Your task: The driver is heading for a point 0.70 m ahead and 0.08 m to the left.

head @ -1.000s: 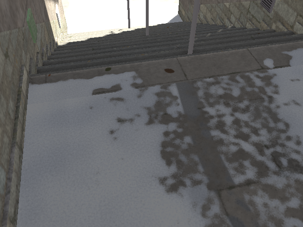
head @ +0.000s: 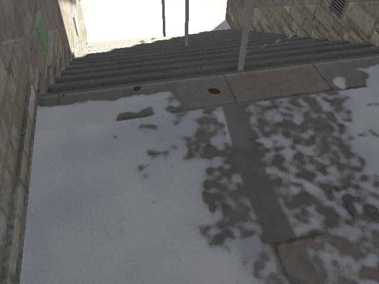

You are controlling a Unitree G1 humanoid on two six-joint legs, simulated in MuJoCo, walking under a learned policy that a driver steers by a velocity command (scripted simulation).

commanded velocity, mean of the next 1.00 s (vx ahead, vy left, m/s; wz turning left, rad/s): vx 0.42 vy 0.00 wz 0.22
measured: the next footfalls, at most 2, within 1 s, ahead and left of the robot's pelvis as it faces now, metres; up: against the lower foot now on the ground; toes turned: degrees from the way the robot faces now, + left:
right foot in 0.58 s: +0.38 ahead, -0.22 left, -0.16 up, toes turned -4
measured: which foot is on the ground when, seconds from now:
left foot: down 0.00-0.58, up 0.60-1.00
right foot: down 0.00-0.06, up 0.08-0.56, down 0.58-1.00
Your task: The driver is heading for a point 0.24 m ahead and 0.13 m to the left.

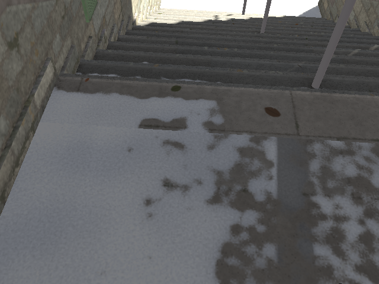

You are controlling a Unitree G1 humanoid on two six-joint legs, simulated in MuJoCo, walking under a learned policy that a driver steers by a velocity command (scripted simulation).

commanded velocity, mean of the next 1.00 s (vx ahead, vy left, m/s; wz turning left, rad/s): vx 0.15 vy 0.00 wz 0.16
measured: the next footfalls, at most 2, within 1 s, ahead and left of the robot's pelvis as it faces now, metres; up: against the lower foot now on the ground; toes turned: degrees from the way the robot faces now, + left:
left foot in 0.02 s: +0.16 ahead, +0.05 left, +0.00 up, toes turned +5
right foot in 0.54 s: +0.35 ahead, -0.09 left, +0.00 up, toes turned +7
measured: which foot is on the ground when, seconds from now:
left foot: up 0.00-0.00, down 0.02-0.56, up 0.58-0.82, down 0.84-1.00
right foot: down 0.00-0.02, up 0.04-0.52, down 0.54-1.00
